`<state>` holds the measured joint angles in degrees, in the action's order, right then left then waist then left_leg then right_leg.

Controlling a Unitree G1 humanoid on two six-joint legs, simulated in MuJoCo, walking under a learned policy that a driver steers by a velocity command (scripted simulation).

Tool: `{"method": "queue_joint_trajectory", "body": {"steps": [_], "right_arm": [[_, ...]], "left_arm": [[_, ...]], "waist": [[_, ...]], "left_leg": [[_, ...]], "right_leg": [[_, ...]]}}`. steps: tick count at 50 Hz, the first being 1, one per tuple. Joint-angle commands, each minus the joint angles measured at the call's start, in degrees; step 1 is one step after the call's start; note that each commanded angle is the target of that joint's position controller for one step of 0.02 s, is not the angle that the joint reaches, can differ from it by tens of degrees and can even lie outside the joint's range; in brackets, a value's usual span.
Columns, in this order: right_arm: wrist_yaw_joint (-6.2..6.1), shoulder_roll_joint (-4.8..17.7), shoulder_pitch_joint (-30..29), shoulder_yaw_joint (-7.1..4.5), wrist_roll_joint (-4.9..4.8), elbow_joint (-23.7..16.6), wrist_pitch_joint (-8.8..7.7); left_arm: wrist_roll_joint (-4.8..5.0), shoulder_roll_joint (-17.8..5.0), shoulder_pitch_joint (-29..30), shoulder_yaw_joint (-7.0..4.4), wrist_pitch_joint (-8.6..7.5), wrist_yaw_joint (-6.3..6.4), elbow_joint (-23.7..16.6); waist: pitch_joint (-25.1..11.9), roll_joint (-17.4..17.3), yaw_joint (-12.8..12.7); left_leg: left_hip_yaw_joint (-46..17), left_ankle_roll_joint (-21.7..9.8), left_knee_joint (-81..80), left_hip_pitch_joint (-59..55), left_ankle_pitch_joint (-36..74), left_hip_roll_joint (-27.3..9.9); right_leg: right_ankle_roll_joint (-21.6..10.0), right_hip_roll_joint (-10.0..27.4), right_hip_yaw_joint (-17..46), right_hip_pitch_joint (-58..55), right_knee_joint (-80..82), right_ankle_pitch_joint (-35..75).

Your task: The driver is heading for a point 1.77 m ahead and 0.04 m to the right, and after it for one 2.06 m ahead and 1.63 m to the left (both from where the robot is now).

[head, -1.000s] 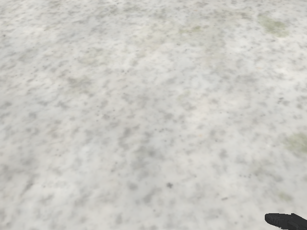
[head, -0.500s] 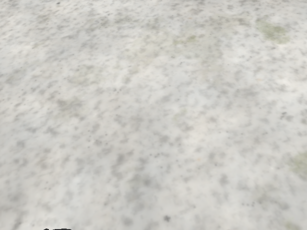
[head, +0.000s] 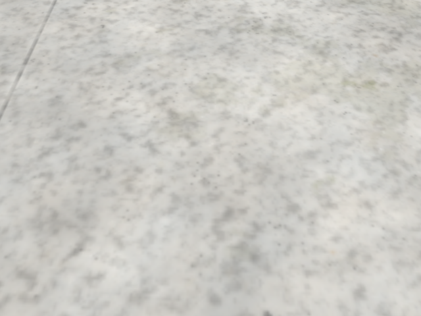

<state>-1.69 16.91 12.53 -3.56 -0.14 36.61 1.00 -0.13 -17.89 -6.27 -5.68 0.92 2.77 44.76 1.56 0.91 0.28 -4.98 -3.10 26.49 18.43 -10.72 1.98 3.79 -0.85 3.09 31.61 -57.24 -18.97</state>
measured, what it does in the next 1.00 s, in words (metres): steps on the spot: right foot, then left foot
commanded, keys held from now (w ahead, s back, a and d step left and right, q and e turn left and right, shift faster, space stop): q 0.10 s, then no key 0.90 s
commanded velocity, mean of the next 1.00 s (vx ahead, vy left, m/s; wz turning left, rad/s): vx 0.00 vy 0.00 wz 0.19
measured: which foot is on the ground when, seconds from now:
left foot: down 0.00-0.22, up 0.24-0.52, down 0.54-1.00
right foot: up 0.00-0.20, down 0.22-1.00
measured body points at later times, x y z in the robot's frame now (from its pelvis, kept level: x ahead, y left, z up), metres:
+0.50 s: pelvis +0.00 -0.03 -0.01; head +0.03 -0.04 +0.44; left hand +0.09 +0.25 -0.11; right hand +0.19 -0.28 -0.11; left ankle -0.04 +0.11 -0.73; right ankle +0.03 -0.15 -0.74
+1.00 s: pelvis -0.01 +0.00 -0.01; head +0.00 +0.00 +0.44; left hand +0.02 +0.28 -0.14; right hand +0.15 -0.22 -0.12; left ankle -0.04 +0.11 -0.74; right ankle +0.02 -0.15 -0.74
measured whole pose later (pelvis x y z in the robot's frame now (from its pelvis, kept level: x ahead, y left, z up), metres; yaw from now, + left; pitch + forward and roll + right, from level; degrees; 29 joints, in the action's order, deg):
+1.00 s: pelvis -0.01 +0.00 -0.01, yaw +9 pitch -2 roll +0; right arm -0.8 12.6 13.9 -1.4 0.9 42.0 -0.3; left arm -0.2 -14.9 -10.8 -2.3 0.0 1.6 54.7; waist 2.3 -0.2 -1.1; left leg -2.6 -0.8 30.3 10.8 -17.7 1.7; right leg 3.5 2.4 2.7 12.4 -28.9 -14.9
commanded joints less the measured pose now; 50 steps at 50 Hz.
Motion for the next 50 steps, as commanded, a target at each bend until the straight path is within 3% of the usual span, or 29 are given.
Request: {"method": "queue_joint_trajectory", "body": {"steps": [1, 7, 10, 11, 12, 13, 14, 15, 17, 19, 21, 23, 25, 26, 27, 28, 29, 30, 34, 43, 50], "right_arm": [[-0.77, 10.3, -0.5, -3.12, -0.13, -4.5, -0.20], [0.01, 10.3, -2.3, -3.27, -0.16, -6.0, 0.69], [-0.07, 8.9, -3.7, -2.57, -0.94, -6.1, 1.17], [-0.16, 7.4, -1.9, -2.14, -0.63, -5.8, 1.11], [0.04, 4.2, 1.1, -1.16, 0.71, -5.8, 0.83], [-0.07, 7.0, -1.2, -2.13, 0.23, -7.5, 0.26], [-0.29, 10.9, -1.2, -3.35, 0.42, -6.3, 0.01], [-0.21, 11.5, -0.9, -3.90, 0.02, -5.3, 0.14], [-0.47, 8.3, 0.4, -3.34, 0.17, -3.5, 1.09], [-0.17, 4.9, 0.0, -2.12, -0.12, -3.4, 1.26], [0.18, 2.3, -2.0, -0.86, 0.02, -3.9, 1.01], [0.35, 2.5, -3.5, -0.74, -0.49, -4.1, 0.78], [0.36, 3.2, -0.3, -1.11, -0.61, -2.2, 0.67], [0.31, 3.9, 0.2, -1.15, -0.09, -1.7, 0.62], [-0.08, 6.3, 0.3, -1.40, 0.57, -2.3, 0.62], [-0.42, 10.3, 0.0, -2.23, 1.06, -2.3, 0.77], [0.30, 6.8, -0.9, -1.53, 1.44, -1.8, 0.56], [0.90, 4.1, -1.7, -0.82, 1.60, -2.2, 0.17], [0.96, 3.8, -0.5, -0.35, 1.46, -1.0, -1.33], [0.70, 2.8, 0.6, 0.26, 1.18, 0.3, -2.00], [0.72, 2.2, 1.5, 0.35, 1.00, 2.5, -2.13]], "left_arm": [[0.19, -2.9, 2.7, -0.23, -1.19, -0.43, -4.2], [0.84, -4.3, 0.6, -0.32, -2.36, -1.97, -3.9], [0.48, -3.8, -2.8, -0.17, -3.01, -2.89, -3.1], [-0.30, -5.7, -3.6, -0.55, -3.04, -2.86, -3.2], [-1.32, -9.2, -3.2, -0.98, -2.72, -2.54, -4.2], [-2.52, -9.5, -2.6, -0.83, -2.65, -2.65, -3.6], [-1.98, -7.6, -0.8, -0.41, -3.00, -2.56, -4.9], [-1.15, -6.8, 0.6, -0.21, -3.00, -2.26, -5.0], [0.22, -5.1, 2.3, 0.56, -2.94, -2.01, -5.1], [0.07, -3.6, 1.8, 1.21, -2.42, -1.86, -4.4], [-0.09, -3.8, 1.5, 1.22, -1.72, -1.79, -4.0], [-0.09, -5.6, -1.2, 0.82, -1.02, -1.81, -3.3], [0.66, -5.7, -1.2, 1.12, -0.75, -1.93, -2.9], [0.94, -4.9, -2.9, 1.47, -1.09, -2.04, -2.2], [0.31, -4.0, -4.2, 1.96, -1.88, -2.35, -1.9], [-0.90, -3.0, -5.9, 2.28, -2.90, -2.94, -2.2], [-1.09, -1.9, -4.4, 2.69, -3.20, -2.99, -1.5], [-1.08, -3.2, -1.7, 2.53, -3.06, -2.95, -1.3], [-0.49, -3.0, -1.5, 2.43, -1.88, -2.12, -0.1], [-0.22, -2.9, -3.2, 2.29, -1.57, -1.40, 4.7], [-0.02, -3.2, -4.2, 2.20, -1.46, -0.86, 8.3]], "waist": [[-7.2, -9.4, 0.7], [-7.7, -10.8, 0.9], [-8.2, -9.6, -1.5], [-8.6, -6.6, -0.9], [-9.2, 6.4, 1.7], [-5.5, 15.7, 1.5], [-4.5, 10.4, 0.3], [-4.1, 7.9, 0.8], [-3.3, 6.1, 1.2], [-3.7, 6.7, 1.1], [-4.9, 8.8, -0.2], [-5.4, 10.2, -2.1], [-5.2, 9.0, -0.4], [-4.7, 7.8, -0.3], [-5.9, 4.3, -1.0], [-6.8, -4.6, -3.8], [-7.3, -7.9, -2.8], [-4.9, -5.9, -1.4], [-0.9, -6.0, -1.3], [-0.5, -2.5, -1.2], [-0.9, -1.7, -1.2]], "left_leg": [[-15.8, -9.4, -6.2, -11.0, 10.0, -12.7], [-21.7, -9.9, -4.2, -8.8, 12.7, -12.3], [-20.9, -6.7, -0.5, -6.8, 13.4, -9.5], [-18.8, -3.8, 2.2, -3.0, 5.8, -7.0], [-10.8, -0.1, 13.2, 3.7, -12.0, 0.3], [-4.5, 2.8, 21.2, 10.4, -26.1, 4.7], [-5.9, 4.7, 31.1, 10.9, -25.7, 2.5], [-5.9, 5.6, 35.8, 12.2, -22.6, 2.6], [-6.5, 7.5, 38.1, 12.8, -18.1, 2.0], [-3.5, 8.6, 32.4, 9.4, -16.0, 1.2], [0.9, 8.9, 21.0, 4.4, -15.6, -1.3], [3.3, 8.8, 12.2, 0.4, -14.9, -1.5], [4.8, 7.4, -2.0, -6.1, -3.8, -0.9], [3.6, 6.1, -7.8, -10.3, 2.4, -1.3], [-1.1, 4.4, -6.9, -15.7, 10.4, -5.1], [-4.6, 1.3, -1.9, -16.4, 17.6, -9.1], [-4.4, -0.9, -2.1, -10.5, 8.8, -8.7], [-4.0, -0.7, -3.1, -8.1, 3.0, -7.4], [-3.2, 1.3, -3.7, -4.1, 0.7, -5.9], [-2.8, 1.0, -3.6, -4.0, 0.3, -5.0], [-1.7, 1.0, -3.3, -4.9, 2.3, -4.2]], "right_leg": [[0.9, 0.0, 1.9, 1.9, 8.0, 0.6], [-0.3, -1.1, 1.7, -7.3, 18.7, -2.0], [-2.6, -0.5, -0.1, -17.2, 34.1, 9.0], [-4.5, 4.4, 3.5, -22.7, 36.7, 14.5], [-9.2, 15.6, 14.6, -27.7, 38.4, 24.9], [-19.2, 22.7, 24.8, -22.2, 40.0, 28.8], [-21.3, 22.6, 23.8, -21.1, 40.4, 26.7], [-19.3, 19.6, 19.6, -21.7, 39.4, 25.3], [-16.6, 15.9, 14.2, -22.6, 38.0, 25.5], [-15.9, 12.7, 9.3, -22.6, 37.5, 28.0], [-15.1, 11.0, 6.6, -23.6, 36.4, 28.9], [-15.8, 11.8, 7.8, -24.4, 35.5, 29.6], [-14.7, 11.5, 7.9, -23.3, 33.9, 28.4], [-12.6, 10.8, 7.9, -21.5, 34.0, 26.1], [-9.1, 9.8, 7.1, -18.0, 33.2, 21.4], [-5.8, 5.3, 2.3, -15.8, 31.5, 14.5], [-3.1, 3.3, -0.5, -20.1, 32.0, 8.0], [-1.8, 2.9, -0.9, -20.5, 31.1, 8.2], [-2.4, 3.2, -0.5, -20.1, 30.3, 10.7], [-1.4, 3.4, -0.3, -20.9, 30.8, 11.6], [-1.2, 3.6, -0.2, -21.4, 31.0, 12.8]]}}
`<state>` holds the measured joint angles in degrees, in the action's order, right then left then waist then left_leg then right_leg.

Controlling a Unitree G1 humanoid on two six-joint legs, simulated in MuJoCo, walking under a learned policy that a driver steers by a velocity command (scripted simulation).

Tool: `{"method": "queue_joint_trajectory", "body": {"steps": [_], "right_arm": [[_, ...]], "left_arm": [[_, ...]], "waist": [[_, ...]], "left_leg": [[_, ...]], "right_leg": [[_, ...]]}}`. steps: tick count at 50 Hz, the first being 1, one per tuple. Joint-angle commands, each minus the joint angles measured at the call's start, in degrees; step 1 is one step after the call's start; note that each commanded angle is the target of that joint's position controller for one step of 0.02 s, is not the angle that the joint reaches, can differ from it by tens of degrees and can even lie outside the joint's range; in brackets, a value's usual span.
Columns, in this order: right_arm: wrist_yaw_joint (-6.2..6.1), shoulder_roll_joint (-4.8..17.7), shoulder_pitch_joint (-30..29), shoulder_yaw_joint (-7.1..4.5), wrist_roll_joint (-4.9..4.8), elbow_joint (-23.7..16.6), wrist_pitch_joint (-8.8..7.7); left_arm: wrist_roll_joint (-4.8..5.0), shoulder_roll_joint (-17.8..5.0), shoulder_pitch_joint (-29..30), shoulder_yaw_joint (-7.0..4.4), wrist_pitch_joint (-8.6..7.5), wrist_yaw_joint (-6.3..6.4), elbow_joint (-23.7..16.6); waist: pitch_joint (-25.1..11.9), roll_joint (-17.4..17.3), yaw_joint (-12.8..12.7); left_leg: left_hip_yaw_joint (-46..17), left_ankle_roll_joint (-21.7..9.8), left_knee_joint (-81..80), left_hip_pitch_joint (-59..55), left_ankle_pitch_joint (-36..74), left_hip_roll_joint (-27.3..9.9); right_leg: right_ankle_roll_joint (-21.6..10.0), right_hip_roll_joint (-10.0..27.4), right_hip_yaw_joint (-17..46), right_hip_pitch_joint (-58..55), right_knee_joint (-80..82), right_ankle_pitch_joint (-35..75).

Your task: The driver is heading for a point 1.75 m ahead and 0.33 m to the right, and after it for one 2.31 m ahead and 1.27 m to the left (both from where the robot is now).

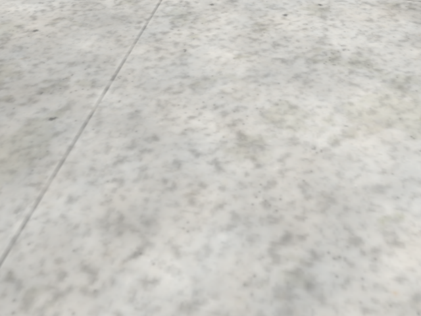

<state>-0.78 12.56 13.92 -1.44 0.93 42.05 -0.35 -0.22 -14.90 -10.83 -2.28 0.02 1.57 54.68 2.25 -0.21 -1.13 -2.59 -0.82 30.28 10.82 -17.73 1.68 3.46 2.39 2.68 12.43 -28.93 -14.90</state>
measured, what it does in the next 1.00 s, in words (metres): lifts its left foot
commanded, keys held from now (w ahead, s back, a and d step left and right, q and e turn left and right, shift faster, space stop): no key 0.62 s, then w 0.20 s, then no key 0.18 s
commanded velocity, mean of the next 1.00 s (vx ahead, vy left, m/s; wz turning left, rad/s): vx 0.07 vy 0.00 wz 0.00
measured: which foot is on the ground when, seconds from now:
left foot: down 0.00-0.84, up 0.86-1.00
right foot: down 0.00-1.00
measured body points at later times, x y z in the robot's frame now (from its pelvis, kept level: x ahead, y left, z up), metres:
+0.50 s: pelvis +0.00 +0.00 +0.00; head +0.01 +0.00 +0.45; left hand +0.04 +0.26 -0.15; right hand +0.07 -0.26 -0.14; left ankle -0.01 +0.11 -0.73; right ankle +0.01 -0.16 -0.73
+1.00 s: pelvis +0.07 -0.05 +0.01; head +0.08 -0.07 +0.46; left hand +0.03 +0.20 -0.13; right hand +0.13 -0.31 -0.14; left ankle +0.03 +0.09 -0.66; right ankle +0.02 -0.13 -0.73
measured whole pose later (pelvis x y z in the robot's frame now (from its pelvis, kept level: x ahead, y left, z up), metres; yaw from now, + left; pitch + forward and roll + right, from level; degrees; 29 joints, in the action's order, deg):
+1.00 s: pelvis +0.07 -0.05 +0.01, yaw -1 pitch +0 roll +1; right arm -1.7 15.1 14.2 -2.9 -1.3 54.6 -2.4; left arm -0.1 -11.1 -21.1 -1.3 -4.7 0.2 63.1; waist 0.7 -1.8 -1.4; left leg -0.9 -0.2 58.1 24.0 -23.2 -0.2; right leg -2.4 -0.9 -1.8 7.1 -23.4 -16.5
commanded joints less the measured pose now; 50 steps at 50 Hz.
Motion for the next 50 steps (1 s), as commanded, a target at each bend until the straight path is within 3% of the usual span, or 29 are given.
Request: {"method": "queue_joint_trajectory", "body": {"steps": [1, 16, 31, 33, 34, 36, 37, 39, 40, 41, 42, 43, 44, 45, 46, 48, 50], "right_arm": [[-0.21, 6.4, 0.3, -1.76, -0.10, -2.5, -0.79], [-0.74, 6.2, 2.4, -1.52, -0.51, 4.1, -0.83], [-1.11, 5.6, 4.2, -0.80, -0.81, 10.6, -0.80], [-1.41, 6.2, 5.4, -1.04, -1.14, 11.8, -0.42], [-1.58, 7.7, 5.4, -1.51, -1.47, 11.7, -0.24], [-1.55, 10.3, 7.8, -2.28, -2.08, 11.9, -0.74], [-1.45, 11.9, 8.7, -2.88, -2.42, 12.3, -1.28], [-1.27, 11.2, 5.8, -2.84, -2.51, 11.5, -2.20], [-1.07, 10.4, 2.9, -2.64, -2.88, 10.6, -2.34], [-0.90, 9.8, -0.7, -2.44, -3.32, 9.5, -2.21], [-0.85, 8.1, -2.2, -1.95, -2.92, 8.8, -2.22], [-0.73, 4.3, -1.8, -0.85, -1.61, 8.3, -2.59], [-1.48, 4.1, -0.7, -1.03, -1.98, 6.7, -3.08], [-1.67, 6.3, 1.1, -1.60, -2.93, 7.9, -3.25], [-1.31, 6.4, 2.2, -1.72, -3.13, 9.1, -3.18], [-1.04, 6.5, 1.8, -2.25, -2.08, 10.4, -2.86], [-0.58, 4.4, -0.5, -2.06, -1.99, 10.5, -2.44]], "left_arm": [[0.09, -6.2, 0.2, -1.20, -0.53, 0.41, -1.1], [0.26, -5.4, -1.2, -1.08, 0.03, 1.16, 4.8], [0.27, -3.9, -3.0, -0.65, 0.33, 1.53, 7.9], [0.64, -2.9, -4.4, -0.46, 0.44, 1.61, 8.7], [0.91, -3.0, -4.0, -0.54, 0.30, 1.62, 8.3], [0.92, -1.8, -1.5, -0.24, -1.11, 1.14, 6.4], [1.05, -0.5, -0.9, 0.10, -2.20, 0.57, 5.6], [1.86, -0.7, -1.9, 0.04, -4.01, -0.60, 5.1], [2.13, -0.4, -4.2, 0.07, -4.73, -1.07, 5.6], [2.09, -0.4, -9.5, -0.20, -5.22, -1.31, 7.8], [1.28, -1.6, -13.2, -0.78, -5.19, -1.32, 9.7], [0.61, -5.8, -18.9, -1.81, -4.92, -1.07, 10.7], [-0.12, -12.7, -23.2, -2.96, -5.14, -1.85, 10.9], [-0.75, -8.7, -18.7, -1.63, -5.82, -1.88, 9.6], [-0.28, -5.9, -14.5, -0.95, -6.08, -1.65, 7.8], [0.42, -3.9, -9.6, -0.21, -5.52, -1.43, 5.8], [-0.21, -0.4, -10.4, 1.12, -4.52, -0.71, 6.3]], "waist": [[-1.6, -0.6, 0.2], [-0.5, -0.3, 0.0], [0.5, 0.1, 0.2], [0.1, -1.4, 0.5], [1.9, -3.3, 0.9], [5.8, -8.5, 2.5], [6.9, -11.3, 2.8], [8.9, -11.1, 1.0], [8.6, -10.0, -0.9], [7.4, -8.0, -3.9], [6.0, -3.7, -4.8], [1.0, 8.6, -5.3], [-0.8, 19.8, -5.2], [1.4, 11.5, -2.3], [3.3, 7.1, -0.6], [1.8, 5.4, 1.0], [0.2, 6.9, 1.0]], "left_leg": [[-3.9, -1.2, -7.1, 2.7, 9.5, -3.8], [-2.1, -0.6, -7.3, 2.4, 10.3, -2.7], [-1.1, -0.3, -7.9, 2.7, 9.2, -2.1], [-1.4, -1.4, -9.4, 2.9, -8.0, -1.5], [-3.7, -3.0, -10.9, 4.6, -19.0, -2.7], [-14.4, -7.6, -17.2, 5.4, -32.1, -10.1], [-21.4, -10.6, -20.1, 6.3, -33.6, -14.9], [-24.7, -12.5, -21.1, 7.7, -29.0, -18.0], [-21.4, -11.1, -19.3, 8.9, -25.2, -16.6], [-15.6, -8.6, -16.0, 13.0, -20.6, -12.9], [-9.1, -5.9, -7.7, 15.4, -9.9, -7.9], [0.3, -1.6, 10.9, 19.0, -4.8, -1.5], [2.3, 0.5, 22.8, 26.9, -15.9, 3.2], [-2.5, 0.5, 32.5, 27.9, -17.3, 0.1], [-3.3, 0.2, 36.2, 28.2, -13.8, -1.6], [-1.2, 0.3, 32.0, 26.4, -6.3, -4.7], [1.3, 1.2, 23.6, 20.8, -0.2, -4.8]], "right_leg": [[-0.9, 0.4, 0.3, -2.3, 2.7, 8.8], [-1.2, 0.0, -0.1, -2.4, 3.6, 9.0], [-1.5, -0.7, -0.7, -2.0, 4.2, 8.4], [-2.1, -3.2, -3.6, -0.8, 1.8, -4.7], [-2.7, -4.7, -5.1, 2.2, -1.0, -12.7], [-3.6, -5.0, -6.5, 9.9, -9.0, -14.9], [-4.2, -3.6, -5.6, 11.0, -14.1, -11.6], [-6.7, -0.8, -3.2, 11.8, -14.9, -12.5], [-8.0, -0.6, -3.6, 7.6, -8.5, -12.2], [-8.7, -1.8, -4.9, -2.5, 0.7, -7.0], [-7.6, -2.1, -2.8, -9.4, 4.4, -0.9], [-9.0, 7.7, 11.2, -16.2, 10.3, 2.7], [-17.0, 18.7, 31.3, -18.5, 16.7, 8.3], [-19.5, 20.7, 32.5, -15.2, 15.9, 14.1], [-18.3, 18.9, 24.5, -13.0, 13.9, 22.2], [-14.0, 13.1, 12.0, -12.7, 13.0, 33.0], [-11.3, 8.2, 3.9, -11.1, 12.2, 41.2]]}}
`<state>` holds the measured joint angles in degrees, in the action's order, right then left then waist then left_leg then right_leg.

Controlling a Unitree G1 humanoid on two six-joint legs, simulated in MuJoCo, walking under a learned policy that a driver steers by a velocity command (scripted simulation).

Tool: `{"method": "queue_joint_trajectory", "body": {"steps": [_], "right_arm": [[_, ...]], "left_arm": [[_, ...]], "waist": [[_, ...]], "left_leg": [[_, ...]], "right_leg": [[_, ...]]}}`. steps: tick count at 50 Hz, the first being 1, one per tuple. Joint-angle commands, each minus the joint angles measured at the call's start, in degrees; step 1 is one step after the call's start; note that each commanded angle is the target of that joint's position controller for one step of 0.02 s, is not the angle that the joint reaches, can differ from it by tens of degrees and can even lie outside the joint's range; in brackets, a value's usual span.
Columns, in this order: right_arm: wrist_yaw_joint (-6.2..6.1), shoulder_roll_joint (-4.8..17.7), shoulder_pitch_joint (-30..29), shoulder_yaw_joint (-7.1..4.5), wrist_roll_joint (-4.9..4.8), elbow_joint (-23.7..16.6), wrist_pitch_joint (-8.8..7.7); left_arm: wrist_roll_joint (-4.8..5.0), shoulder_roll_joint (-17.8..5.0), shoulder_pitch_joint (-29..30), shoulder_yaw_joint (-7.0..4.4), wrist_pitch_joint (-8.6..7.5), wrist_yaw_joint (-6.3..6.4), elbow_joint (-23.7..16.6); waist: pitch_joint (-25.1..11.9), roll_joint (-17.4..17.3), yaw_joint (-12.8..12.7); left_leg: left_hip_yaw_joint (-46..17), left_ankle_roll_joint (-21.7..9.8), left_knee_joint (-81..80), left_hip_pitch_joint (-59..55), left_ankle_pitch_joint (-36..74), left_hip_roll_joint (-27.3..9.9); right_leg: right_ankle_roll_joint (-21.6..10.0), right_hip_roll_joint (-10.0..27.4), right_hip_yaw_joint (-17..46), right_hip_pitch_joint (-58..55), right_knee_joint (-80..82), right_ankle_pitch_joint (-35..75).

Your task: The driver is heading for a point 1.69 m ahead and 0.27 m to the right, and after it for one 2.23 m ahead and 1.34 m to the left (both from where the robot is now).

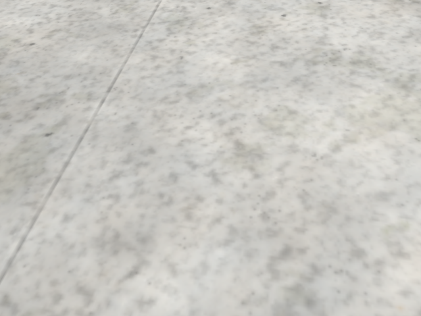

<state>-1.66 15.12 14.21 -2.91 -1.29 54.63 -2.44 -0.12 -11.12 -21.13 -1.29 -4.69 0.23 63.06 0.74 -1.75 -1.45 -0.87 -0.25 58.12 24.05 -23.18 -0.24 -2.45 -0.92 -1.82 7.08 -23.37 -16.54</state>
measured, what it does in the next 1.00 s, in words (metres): steps on the spot: left foot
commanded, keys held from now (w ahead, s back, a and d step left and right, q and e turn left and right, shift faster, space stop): no key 1.00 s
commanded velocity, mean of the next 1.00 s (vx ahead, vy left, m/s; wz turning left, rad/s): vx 0.03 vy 0.00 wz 0.00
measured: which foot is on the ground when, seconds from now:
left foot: up 0.00-0.16, down 0.18-1.00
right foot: down 0.00-1.00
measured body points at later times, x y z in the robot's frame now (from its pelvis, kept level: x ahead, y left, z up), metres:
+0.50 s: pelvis +0.06 +0.02 -0.01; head +0.08 +0.03 +0.44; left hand +0.06 +0.27 -0.17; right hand +0.16 -0.23 -0.15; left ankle +0.10 +0.13 -0.74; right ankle -0.04 -0.09 -0.74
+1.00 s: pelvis +0.04 +0.03 -0.01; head +0.05 +0.03 +0.44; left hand -0.02 +0.25 -0.17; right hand +0.11 -0.22 -0.16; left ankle +0.10 +0.13 -0.74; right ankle -0.04 -0.09 -0.74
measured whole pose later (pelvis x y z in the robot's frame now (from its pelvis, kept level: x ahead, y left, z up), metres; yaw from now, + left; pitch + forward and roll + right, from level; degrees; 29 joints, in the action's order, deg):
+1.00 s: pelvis +0.04 +0.03 -0.01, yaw +1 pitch -1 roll +0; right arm -2.1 11.2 6.4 -2.9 -0.4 63.7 1.2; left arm -0.4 -8.9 -22.4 -0.4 -1.0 2.6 64.1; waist 2.5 -0.2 0.0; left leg 0.6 -1.7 29.2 18.3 -9.6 1.3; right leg -0.3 0.2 -2.3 3.6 -27.0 -22.2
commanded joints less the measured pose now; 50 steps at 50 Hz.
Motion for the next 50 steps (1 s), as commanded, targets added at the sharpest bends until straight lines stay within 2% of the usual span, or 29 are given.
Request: {"method": "queue_joint_trajectory", "body": {"steps": [1, 3, 4, 5, 7, 8, 9, 10, 11, 12, 13, 15, 17, 24, 38, 50], "right_arm": [[0.47, 0.2, -1.9, -0.14, 0.06, -2.2, -0.14], [0.41, -0.9, -5.0, 0.55, -0.02, -2.8, 0.24], [0.28, -0.4, -6.0, 0.59, -0.03, -3.0, 0.58], [0.17, 0.4, -6.3, 0.53, -0.08, -2.9, 0.99], [0.05, 1.5, -5.8, 0.32, 0.11, -2.3, 1.56], [-0.05, 2.2, -5.3, 0.10, 0.70, -1.9, 1.66], [-0.35, 4.3, -4.3, -0.49, 1.35, -1.4, 1.75], [-0.74, 7.7, -3.0, -1.31, 1.32, -1.3, 1.86], [-0.57, 7.7, -3.6, -1.34, 0.85, -0.5, 2.01], [-0.16, 4.2, -4.4, -0.85, 0.35, -0.3, 2.14], [0.15, 3.0, -5.4, -0.65, 0.38, 0.1, 2.13], [0.61, 3.1, -7.1, -0.79, 0.80, 0.3, 1.64], [0.86, 3.3, -7.5, -0.93, 0.79, 1.3, 1.19], [0.71, 3.3, -9.3, -1.14, 0.55, 3.8, 1.26], [-0.51, 2.5, -9.5, -1.11, 0.81, 6.4, 2.95], [-0.66, 1.8, -8.4, -0.73, 0.93, 7.2, 3.19]], "left_arm": [[-0.66, -4.4, -0.9, 0.37, 0.58, 1.03, -1.8], [-0.90, -7.5, -1.1, 0.03, 1.27, 1.66, -1.8], [-0.75, -9.1, -1.3, -0.35, 1.55, 1.75, -1.8], [-0.43, -9.7, -1.1, -0.55, 1.78, 1.74, -1.8], [0.61, -9.3, 0.8, -0.63, 2.03, 1.53, -2.0], [1.09, -8.9, 0.8, -0.68, 2.05, 1.32, -1.8], [0.90, -8.7, -0.8, -0.84, 1.88, 1.02, -1.2], [-0.39, -8.4, -2.7, -0.96, 1.51, 0.80, -1.2], [-0.63, -4.6, -8.3, -0.37, 1.67, 0.91, 0.0], [-0.43, -4.3, -6.9, -0.15, 2.09, 1.19, 0.2], [-0.06, -5.2, -4.5, -0.36, 2.63, 1.40, -0.4], [-0.20, -5.8, -3.1, -0.45, 3.78, 1.99, -0.8], [-0.41, -5.8, -3.5, -0.38, 4.61, 2.27, -0.7], [-0.19, -5.7, -2.2, -0.48, 5.56, 2.46, -0.4], [-0.29, -4.0, -3.5, -0.04, 4.40, 2.46, 0.5], [-0.29, -2.4, -6.9, 0.17, 3.29, 2.53, 0.7]], "waist": [[0.9, 8.7, 1.2], [-0.2, 8.4, 0.6], [-0.6, 8.4, 0.3], [-1.0, 8.5, 0.4], [-0.2, 8.2, 1.7], [0.3, 6.9, 2.5], [0.0, 4.6, 2.6], [-1.9, 0.9, 1.5], [-4.9, -3.8, -1.2], [-4.4, -2.1, 0.3], [-2.9, -1.1, 0.8], [-2.5, 0.0, 0.9], [-3.2, -0.4, 0.4], [-3.0, 1.2, 0.5], [2.0, 1.8, 1.4], [3.4, 2.2, 1.7]], "left_leg": [[0.5, 1.1, -8.9, 5.0, 6.8, -2.5], [2.0, 1.6, -17.1, -0.5, 8.2, -1.3], [2.5, 1.6, -19.4, -2.6, 8.5, -0.8], [2.5, 1.5, -21.3, -4.5, 9.7, -0.7], [2.5, 0.2, -27.1, -8.9, 15.1, -0.6], [2.1, -0.9, -31.9, -12.1, 20.3, -0.7], [-0.1, -2.1, -34.5, -16.1, 29.0, -2.1], [-3.2, -3.5, -31.7, -21.7, 43.2, -5.5], [-4.5, -7.4, -27.5, -26.9, 47.6, -7.0], [-5.0, -8.3, -26.8, -26.0, 45.1, -6.6], [-4.9, -7.8, -27.0, -24.4, 43.1, -5.7], [-4.8, -7.2, -27.2, -22.1, 43.4, -5.2], [-4.4, -6.9, -27.4, -20.4, 44.2, -4.8], [-3.4, -6.2, -28.1, -18.0, 39.5, -3.6], [-2.7, -4.3, -31.5, -16.4, 22.0, -2.1], [-2.9, -3.8, -32.7, -15.8, 17.4, -1.8]], "right_leg": [[-5.1, 10.4, 6.3, -5.6, 5.8, 45.7], [-5.7, 9.8, 4.5, -3.4, 4.7, 47.8], [-6.3, 10.6, 5.1, -2.6, 4.4, 47.9], [-7.0, 11.4, 5.9, -2.0, 4.3, 47.2], [-6.9, 11.9, 6.8, 0.1, 3.6, 42.5], [-5.7, 11.0, 6.9, 1.3, 3.0, 38.6], [-3.9, 9.2, 6.5, 2.1, 2.1, 33.2], [-1.6, 6.1, 4.7, 4.5, 0.4, 24.9], [0.7, 3.5, 3.0, 7.8, 1.1, 15.5], [2.0, 2.4, 1.8, 7.8, 0.7, 10.6], [2.7, 1.8, 1.4, 8.5, 0.3, 9.4], [3.0, 1.7, 1.3, 7.4, -0.5, 11.7], [3.0, 2.2, 1.6, 4.6, -0.5, 13.0], [2.7, 2.7, 1.4, 1.7, 0.0, 13.0], [1.8, 3.0, 1.1, 7.7, 2.9, 0.8], [1.4, 3.3, 1.5, 10.5, 4.1, -3.3]]}}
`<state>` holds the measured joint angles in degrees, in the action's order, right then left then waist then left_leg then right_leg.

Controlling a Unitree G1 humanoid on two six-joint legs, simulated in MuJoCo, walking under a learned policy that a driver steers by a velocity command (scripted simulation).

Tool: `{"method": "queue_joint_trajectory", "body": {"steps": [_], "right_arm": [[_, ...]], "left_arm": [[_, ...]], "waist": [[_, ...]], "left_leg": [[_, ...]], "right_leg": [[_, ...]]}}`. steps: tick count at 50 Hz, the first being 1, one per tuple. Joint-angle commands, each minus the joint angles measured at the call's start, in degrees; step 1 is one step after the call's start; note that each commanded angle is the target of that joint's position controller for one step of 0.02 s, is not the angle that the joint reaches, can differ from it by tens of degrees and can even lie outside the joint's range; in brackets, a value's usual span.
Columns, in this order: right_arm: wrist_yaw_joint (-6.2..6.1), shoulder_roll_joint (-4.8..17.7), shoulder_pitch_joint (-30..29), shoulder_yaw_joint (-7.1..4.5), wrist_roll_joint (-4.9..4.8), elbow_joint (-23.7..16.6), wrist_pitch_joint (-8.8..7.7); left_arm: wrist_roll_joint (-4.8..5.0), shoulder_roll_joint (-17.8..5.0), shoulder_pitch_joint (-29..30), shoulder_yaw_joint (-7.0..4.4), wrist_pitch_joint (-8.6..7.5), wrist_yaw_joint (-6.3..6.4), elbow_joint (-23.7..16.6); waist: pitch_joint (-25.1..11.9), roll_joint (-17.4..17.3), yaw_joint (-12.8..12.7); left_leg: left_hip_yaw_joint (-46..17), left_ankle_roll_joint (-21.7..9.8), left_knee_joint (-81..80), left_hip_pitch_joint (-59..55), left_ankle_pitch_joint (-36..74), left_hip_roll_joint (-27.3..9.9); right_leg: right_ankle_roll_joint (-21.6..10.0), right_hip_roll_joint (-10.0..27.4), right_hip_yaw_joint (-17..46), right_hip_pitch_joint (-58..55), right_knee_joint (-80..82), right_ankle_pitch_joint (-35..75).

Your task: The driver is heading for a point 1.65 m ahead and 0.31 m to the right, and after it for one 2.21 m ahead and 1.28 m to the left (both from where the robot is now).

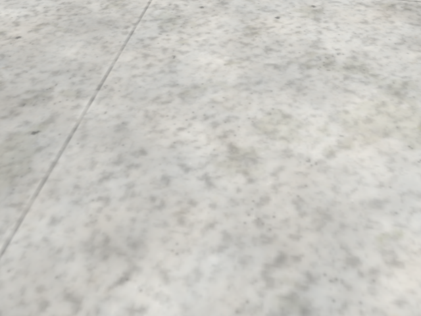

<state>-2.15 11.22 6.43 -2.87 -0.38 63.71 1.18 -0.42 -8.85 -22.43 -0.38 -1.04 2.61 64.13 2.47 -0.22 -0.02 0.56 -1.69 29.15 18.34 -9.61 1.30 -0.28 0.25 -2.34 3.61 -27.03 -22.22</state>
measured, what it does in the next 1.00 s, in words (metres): walks ahead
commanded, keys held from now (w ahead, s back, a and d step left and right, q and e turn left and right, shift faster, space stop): no key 0.22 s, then w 0.78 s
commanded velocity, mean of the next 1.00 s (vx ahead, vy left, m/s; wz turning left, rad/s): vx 0.28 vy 0.00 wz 0.00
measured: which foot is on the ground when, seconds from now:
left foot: down 0.00-1.00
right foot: down 0.00-0.52, up 0.54-1.00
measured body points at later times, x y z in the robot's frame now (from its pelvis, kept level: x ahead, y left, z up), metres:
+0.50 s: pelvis +0.06 +0.02 -0.01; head +0.07 +0.04 +0.44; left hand -0.04 +0.27 -0.16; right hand +0.15 -0.24 -0.14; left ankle +0.10 +0.12 -0.73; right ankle -0.08 -0.11 -0.73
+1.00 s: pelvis +0.30 +0.00 -0.01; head +0.33 +0.00 +0.43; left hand +0.53 +0.22 -0.11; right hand +0.20 -0.25 -0.15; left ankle +0.10 +0.13 -0.73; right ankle +0.47 -0.11 -0.73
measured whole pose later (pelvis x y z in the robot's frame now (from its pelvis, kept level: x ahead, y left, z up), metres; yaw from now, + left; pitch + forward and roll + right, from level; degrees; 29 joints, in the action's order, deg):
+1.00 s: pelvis +0.30 +0.00 -0.01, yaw -1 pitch +2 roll +1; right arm -0.8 13.3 25.9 -2.5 -0.7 62.9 -4.1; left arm 1.7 -12.1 1.2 -2.6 -5.6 -2.6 46.9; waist 2.2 1.0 4.5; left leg 3.6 0.6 13.3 -9.9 -24.5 0.0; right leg -4.6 2.5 -2.6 32.7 -30.7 -1.8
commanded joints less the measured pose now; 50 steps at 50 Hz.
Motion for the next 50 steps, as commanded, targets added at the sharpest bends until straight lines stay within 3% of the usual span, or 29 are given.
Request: {"method": "queue_joint_trajectory", "body": {"steps": [1, 11, 12, 14, 15, 16, 17, 18, 19, 21, 22, 23, 24, 25, 26, 27, 28, 29, 30, 32, 34, 37, 39, 42, 45, 47, 48, 49, 50], "right_arm": [[-0.18, 5.6, -0.5, -0.73, 0.01, -1.8, -0.44], [-0.30, 5.3, 0.8, -0.45, -0.07, -1.5, -0.57], [-0.31, 4.8, 1.9, -0.31, -0.05, -0.9, -0.53], [-0.30, 5.5, 2.3, -0.70, -0.55, -0.9, -0.68], [-0.10, 5.6, 0.8, -0.79, -0.65, -1.6, -1.24], [0.37, 5.0, -2.1, -0.67, -0.96, -2.9, -2.24], [1.00, 4.5, -4.3, -0.52, -1.22, -4.2, -3.38], [1.53, 4.8, -5.3, -0.55, -1.20, -4.9, -4.33], [1.99, 5.0, -5.9, -0.63, -1.40, -5.5, -5.12], [2.80, 4.7, -6.7, -0.49, -2.11, -6.6, -6.43], [3.15, 4.4, -5.9, -0.53, -2.17, -6.5, -6.83], [3.43, 3.9, -1.9, -0.71, -2.18, -5.0, -7.00], [3.49, 5.0, 4.8, -1.62, -2.11, -2.5, -6.88], [3.42, 7.3, 13.0, -2.98, -2.16, -0.1, -6.66], [2.90, 13.1, 22.5, -4.71, -1.83, 1.2, -6.70], [3.09, 15.2, 27.7, -4.30, -0.94, 1.7, -7.07], [3.02, 10.9, 21.9, -2.56, -0.28, 0.9, -7.92], [3.12, 8.4, 16.0, -1.56, -0.44, -1.1, -8.32], [3.42, 7.0, 12.1, -0.83, -0.28, -2.2, -8.43], [3.64, 5.5, 10.3, 0.09, 0.26, -2.9, -8.15], [3.08, 6.1, 12.8, 0.30, 0.29, -2.2, -7.86], [1.93, 8.5, 15.1, 0.15, 0.42, -2.1, -7.52], [1.42, 8.9, 15.5, 0.17, 0.56, -2.7, -7.10], [1.13, 9.7, 17.9, -0.15, 0.12, -2.9, -6.86], [1.09, 9.8, 20.6, -0.51, -0.57, -2.2, -6.42], [1.06, 10.3, 20.4, -0.93, -0.68, -2.2, -6.02], [1.07, 11.1, 19.5, -1.19, -0.57, -2.5, -5.82], [1.09, 11.9, 18.7, -1.50, -0.33, -2.8, -5.54], [1.15, 11.9, 17.4, -1.47, -0.05, -3.2, -5.06]], "left_arm": [[0.02, -4.6, -5.9, -0.75, -0.40, 0.15, -0.4], [0.12, -3.9, -7.8, -0.92, -0.62, 0.12, -0.8], [0.18, -3.6, -9.0, -0.92, -0.56, 0.15, -0.3], [0.69, -6.0, -8.6, -1.76, -0.37, 0.47, -1.2], [0.97, -7.1, -9.1, -2.16, -0.52, 0.64, -1.9], [1.38, -9.0, -10.1, -2.81, -0.96, 0.74, -2.2], [1.70, -11.5, -8.6, -3.73, -1.60, 0.77, -2.8], [1.48, -11.5, -8.0, -4.01, -2.24, 0.70, -3.1], [1.25, -10.5, -8.5, -3.97, -2.80, 0.51, -3.2], [1.72, -9.6, -8.9, -3.95, -3.09, -0.22, -3.5], [1.90, -9.8, -8.3, -3.99, -2.90, -0.55, -3.8], [1.96, -10.4, -6.5, -4.02, -2.63, -0.86, -4.4], [1.63, -11.0, -5.6, -4.01, -2.57, -1.12, -5.0], [1.45, -11.3, -4.3, -3.87, -2.78, -1.28, -5.5], [1.44, -8.4, -1.4, -3.00, -3.29, -1.33, -7.7], [1.59, -3.4, -1.8, -1.70, -4.75, -1.22, -9.7], [3.46, -5.9, 0.6, -2.52, -5.76, -1.54, -10.5], [3.99, -7.6, 2.8, -2.87, -6.23, -1.96, -11.4], [3.51, -8.0, 3.6, -3.26, -6.41, -1.92, -11.3], [2.46, -8.6, 3.1, -4.35, -5.59, -1.91, -11.0], [2.37, -7.4, 3.5, -4.54, -4.52, -2.23, -11.1], [1.77, -6.7, 10.9, -4.36, -3.89, -2.23, -14.2], [1.66, -6.1, 16.7, -3.86, -4.07, -2.52, -16.3], [1.94, -6.0, 23.3, -3.24, -4.46, -3.43, -18.2], [2.19, -6.5, 27.5, -2.93, -4.81, -4.50, -20.0], [2.25, -7.6, 28.0, -3.12, -5.14, -5.19, -20.8], [2.26, -8.8, 26.2, -3.59, -5.27, -5.36, -20.7], [2.24, -10.5, 22.5, -4.38, -5.30, -5.31, -20.0], [2.24, -12.7, 13.9, -5.65, -5.20, -5.07, -17.6]], "waist": [[1.6, 0.6, 0.2], [1.4, 0.7, 0.1], [0.3, 1.0, 0.0], [3.0, 3.4, -0.3], [5.1, 4.9, -1.2], [7.4, 7.6, -2.5], [10.4, 10.1, -2.5], [11.8, 9.7, -2.6], [12.2, 8.7, -2.7], [11.6, 7.1, -2.6], [10.5, 6.6, -2.0], [8.8, 6.4, 0.3], [5.4, 6.5, 3.1], [1.0, 5.3, 7.1], [-3.0, -5.8, 11.0], [-9.5, -16.8, 10.2], [-5.6, -10.5, 7.2], [-1.0, -7.2, 5.1], [0.7, -3.5, 3.3], [1.8, -3.0, 1.0], [2.3, -3.2, 0.3], [4.1, -2.0, 1.0], [4.8, -2.2, 2.1], [5.6, -2.8, 4.0], [6.6, -3.0, 4.4], [5.8, -3.5, 3.2], [4.0, -4.4, 1.6], [0.7, -5.8, -0.8], [-4.5, -6.3, -5.5]], "left_leg": [[-4.3, -2.3, -3.7, -10.1, 3.8, -3.4], [-4.4, -2.4, -3.5, -9.8, 5.3, -3.4], [-3.6, -2.3, -3.4, -10.0, -0.6, -2.6], [-0.6, -2.1, 0.3, -5.0, -17.2, 0.3], [0.6, -1.9, 3.4, -0.1, -21.2, 1.3], [2.4, -1.7, 8.3, 5.7, -18.3, 1.7], [2.7, -1.8, 13.7, 11.4, -12.9, -0.3], [1.3, -2.3, 17.2, 16.2, -13.1, -2.7], [0.4, -2.7, 19.0, 20.8, -15.6, -4.2], [1.0, -3.0, 14.2, 21.7, -17.1, -5.2], [3.0, -2.9, 9.9, 16.5, -15.1, -4.2], [5.9, -2.7, 5.2, 6.1, -10.0, -1.8], [8.3, -2.5, 3.6, -6.6, -5.1, 1.9], [6.6, -3.5, 2.9, -17.3, -3.0, 2.1], [-13.9, -9.3, -5.8, -27.5, -10.9, -10.0], [-41.5, -16.7, -18.0, -34.3, -13.7, -23.1], [-41.7, -16.0, -18.3, -29.9, -16.1, -24.2], [-32.8, -13.7, -17.9, -24.7, -13.3, -22.4], [-25.8, -11.7, -18.8, -20.5, -10.4, -20.0], [-15.2, -9.1, -20.7, -14.7, -2.8, -15.0], [-10.6, -9.1, -21.9, -13.6, 4.2, -13.4], [-8.1, -10.2, -23.5, -13.8, 9.6, -13.8], [-6.0, -9.8, -24.1, -13.3, 10.1, -13.0], [-3.7, -9.4, -24.7, -14.0, 9.6, -12.7], [-3.0, -9.0, -23.0, -18.9, 10.8, -14.9], [-2.5, -8.1, -20.0, -22.8, 15.9, -16.3], [-2.1, -7.5, -17.2, -24.1, 23.5, -16.6], [-1.4, -6.8, -12.2, -25.0, 34.2, -16.5], [0.4, -5.6, -2.0, -23.4, 42.6, -14.6]], "right_leg": [[-0.8, 2.1, 2.0, 14.0, 7.8, 2.4], [-1.0, 2.1, 2.0, 13.7, 7.6, 4.2], [-1.4, 1.9, 1.9, 13.2, 8.3, -0.9], [-4.3, 3.3, 4.9, 14.4, 9.8, -14.5], [-6.6, 5.9, 8.7, 13.9, 12.1, -20.6], [-9.4, 10.9, 15.1, 11.6, 16.1, -24.1], [-12.0, 16.9, 21.3, 9.6, 19.0, -22.9], [-13.4, 19.8, 23.6, 6.8, 19.2, -18.3], [-13.5, 20.4, 23.3, 2.5, 18.2, -12.1], [-11.8, 18.5, 19.0, -2.2, 15.8, -2.8], [-10.6, 16.6, 15.9, -0.6, 14.6, -0.4], [-9.4, 14.2, 12.2, 4.7, 12.2, 2.9], [-8.4, 11.6, 9.4, 10.4, 7.7, 12.6], [-6.7, 9.0, 6.0, 14.3, -1.4, 23.7], [-1.7, 1.8, -1.1, 25.3, -22.5, 23.8], [-0.2, -4.3, 3.0, 35.2, -41.4, -7.9], [-2.2, -1.1, 10.0, 39.9, -49.9, -7.4], [-4.1, 2.3, 9.0, 41.7, -50.7, -2.3], [-5.0, 5.1, 8.0, 40.6, -47.9, 3.6], [-5.0, 7.8, 6.3, 35.3, -42.1, 9.0], [-3.7, 8.2, 4.5, 34.7, -38.8, 10.8], [-1.1, 8.6, 3.4, 39.4, -30.5, 15.6], [-0.2, 8.0, 2.6, 39.3, -21.5, 20.3], [-0.2, 5.9, 0.5, 36.4, -12.0, 25.2], [-1.7, 5.0, 0.9, 36.3, -6.8, 24.9], [-3.4, 4.1, 0.8, 34.7, -4.3, 22.1], [-4.3, 2.9, 0.2, 31.0, -3.7, 20.4], [-5.4, 1.0, -1.0, 25.0, -4.0, 18.8], [-7.0, -1.3, -2.6, 14.1, -4.0, 18.2]]}}
Velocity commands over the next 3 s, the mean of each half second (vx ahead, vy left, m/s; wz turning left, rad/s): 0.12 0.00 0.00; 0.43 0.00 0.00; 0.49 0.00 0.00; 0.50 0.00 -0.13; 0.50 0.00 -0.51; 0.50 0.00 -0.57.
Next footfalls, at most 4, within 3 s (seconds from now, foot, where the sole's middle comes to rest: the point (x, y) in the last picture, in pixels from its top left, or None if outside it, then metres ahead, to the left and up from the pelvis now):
1.02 right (259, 315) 0.50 -0.12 -0.77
1.58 left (186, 228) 0.81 0.12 -0.77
2.16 right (250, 165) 1.11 -0.13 -0.77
2.66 left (226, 110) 1.45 -0.04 -0.77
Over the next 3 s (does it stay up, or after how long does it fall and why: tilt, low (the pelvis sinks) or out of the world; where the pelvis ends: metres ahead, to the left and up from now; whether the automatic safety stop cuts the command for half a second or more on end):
stays up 1.39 -0.14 0.01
